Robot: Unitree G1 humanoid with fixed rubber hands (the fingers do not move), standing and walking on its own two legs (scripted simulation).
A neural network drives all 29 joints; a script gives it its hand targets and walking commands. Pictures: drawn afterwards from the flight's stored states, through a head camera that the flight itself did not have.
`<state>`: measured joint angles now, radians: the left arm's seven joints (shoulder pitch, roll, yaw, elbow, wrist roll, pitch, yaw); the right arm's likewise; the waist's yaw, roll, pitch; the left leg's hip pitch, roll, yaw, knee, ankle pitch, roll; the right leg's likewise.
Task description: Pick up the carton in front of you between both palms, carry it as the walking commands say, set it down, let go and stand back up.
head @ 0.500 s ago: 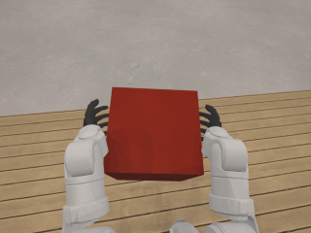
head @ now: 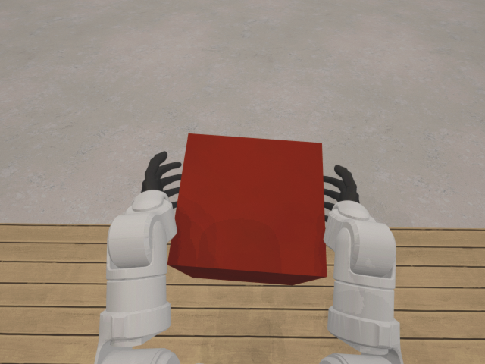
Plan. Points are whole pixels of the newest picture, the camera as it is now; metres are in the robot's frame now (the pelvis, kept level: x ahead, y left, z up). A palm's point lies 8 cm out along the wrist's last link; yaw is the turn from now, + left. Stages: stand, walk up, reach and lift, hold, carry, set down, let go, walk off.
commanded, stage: carry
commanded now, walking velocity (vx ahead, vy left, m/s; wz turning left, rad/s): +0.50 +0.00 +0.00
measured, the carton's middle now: (247, 220) +0.38 +0.02 +0.03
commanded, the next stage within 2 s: none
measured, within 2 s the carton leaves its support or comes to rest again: neither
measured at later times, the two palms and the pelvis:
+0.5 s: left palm (212, 103) +0.68 +0.13 +0.07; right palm (329, 114) +0.68 -0.15 +0.06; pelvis +0.33 +0.00 -0.06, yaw -1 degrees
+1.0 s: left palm (218, 63) +1.00 +0.16 +0.01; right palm (304, 73) +0.98 -0.13 +0.01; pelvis +0.65 +0.03 -0.11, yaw -2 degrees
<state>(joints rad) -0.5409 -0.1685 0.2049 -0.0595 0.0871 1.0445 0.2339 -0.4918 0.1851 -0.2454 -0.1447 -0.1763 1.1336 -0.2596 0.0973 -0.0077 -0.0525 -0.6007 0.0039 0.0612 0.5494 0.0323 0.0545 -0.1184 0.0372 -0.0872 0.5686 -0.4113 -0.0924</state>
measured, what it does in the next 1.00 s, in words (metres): goes down: left foot 0.04 m lower, then right foot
